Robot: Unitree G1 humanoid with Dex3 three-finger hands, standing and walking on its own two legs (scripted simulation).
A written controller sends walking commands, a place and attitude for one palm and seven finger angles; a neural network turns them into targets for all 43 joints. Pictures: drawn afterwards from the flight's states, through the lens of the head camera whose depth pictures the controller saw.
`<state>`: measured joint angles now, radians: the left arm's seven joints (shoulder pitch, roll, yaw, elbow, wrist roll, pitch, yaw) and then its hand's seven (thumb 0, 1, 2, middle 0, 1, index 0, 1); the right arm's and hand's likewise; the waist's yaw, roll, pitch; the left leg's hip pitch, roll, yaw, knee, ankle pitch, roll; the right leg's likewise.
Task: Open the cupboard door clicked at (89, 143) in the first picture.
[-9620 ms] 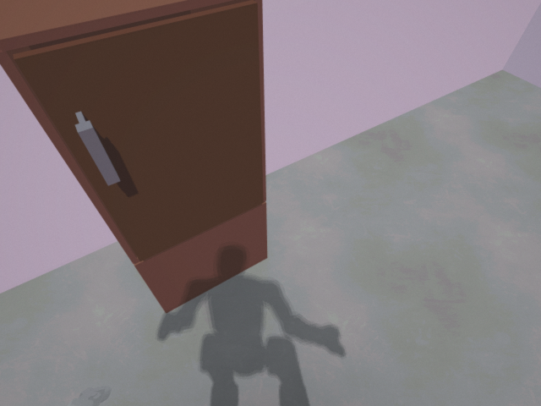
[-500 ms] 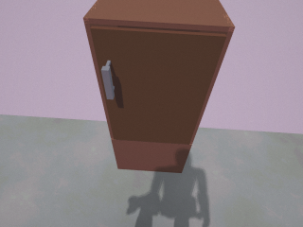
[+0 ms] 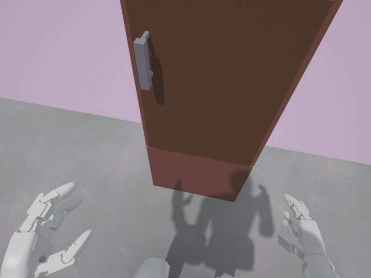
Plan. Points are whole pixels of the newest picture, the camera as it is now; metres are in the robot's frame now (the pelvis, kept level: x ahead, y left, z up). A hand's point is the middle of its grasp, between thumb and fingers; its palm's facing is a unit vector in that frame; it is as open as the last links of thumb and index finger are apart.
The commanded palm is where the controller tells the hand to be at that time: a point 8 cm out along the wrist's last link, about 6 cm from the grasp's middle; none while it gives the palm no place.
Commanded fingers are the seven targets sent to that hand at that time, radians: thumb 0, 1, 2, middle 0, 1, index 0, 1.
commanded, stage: raise the hand with hooked fingers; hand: left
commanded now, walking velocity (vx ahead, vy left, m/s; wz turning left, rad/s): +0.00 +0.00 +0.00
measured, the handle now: (145, 61) +0.57 +0.18 +0.14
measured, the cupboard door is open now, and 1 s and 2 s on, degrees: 0 0 0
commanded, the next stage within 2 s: move the hooked fingers beside the handle in 1.52 s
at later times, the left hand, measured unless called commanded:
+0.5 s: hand (70, 194) +0.23 +0.25 +0.08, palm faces -0.09 -0.99 -0.06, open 12.5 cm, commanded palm +0.21 +0.31 +0.11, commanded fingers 0.00 -0.38 0.35 -0.29 -1.12 -0.29 -1.12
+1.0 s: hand (32, 137) +0.29 +0.31 +0.16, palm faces -0.01 -1.00 -0.07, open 13.9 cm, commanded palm +0.27 +0.36 +0.16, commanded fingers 0.00 -0.50 0.30 -0.30 -1.20 -0.30 -1.20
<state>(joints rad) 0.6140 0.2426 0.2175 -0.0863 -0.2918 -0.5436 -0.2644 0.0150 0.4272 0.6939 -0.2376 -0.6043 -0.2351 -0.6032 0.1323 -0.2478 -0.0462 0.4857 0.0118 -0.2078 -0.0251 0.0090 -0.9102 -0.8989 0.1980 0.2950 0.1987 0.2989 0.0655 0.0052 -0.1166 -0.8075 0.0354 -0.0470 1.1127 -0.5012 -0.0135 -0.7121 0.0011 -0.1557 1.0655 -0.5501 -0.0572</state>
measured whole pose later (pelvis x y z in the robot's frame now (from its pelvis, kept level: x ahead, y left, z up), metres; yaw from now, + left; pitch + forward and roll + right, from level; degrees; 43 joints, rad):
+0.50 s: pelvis +0.00 +0.02 +0.03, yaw -2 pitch +10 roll -2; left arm 0.31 0.33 0.31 0.11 -0.36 -0.33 -0.45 0.00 -0.16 0.44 -0.28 -0.98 -0.27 -0.98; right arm 0.29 -0.30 -0.03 0.59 0.06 -0.23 -0.08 0.01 -0.91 -0.90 0.20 0.30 0.20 0.30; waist -0.01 0.02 -0.08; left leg -0.68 0.02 0.01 0.92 -0.41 0.02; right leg -0.60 -0.01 -0.10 0.88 -0.44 -0.02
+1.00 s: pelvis +0.00 +0.04 +0.05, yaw -1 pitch +4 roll -2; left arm -0.05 0.44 0.42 0.29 -0.35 -0.17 -0.49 -0.01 -0.49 0.30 -0.30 -1.19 -0.30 -1.19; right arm 0.26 -0.25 0.07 0.57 0.05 -0.22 -0.10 0.01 -0.90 -0.90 0.21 0.30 0.21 0.30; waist 0.02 0.02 -0.05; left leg -0.49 0.00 0.02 0.77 -0.36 0.05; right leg -0.41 -0.02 -0.09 0.70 -0.37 0.01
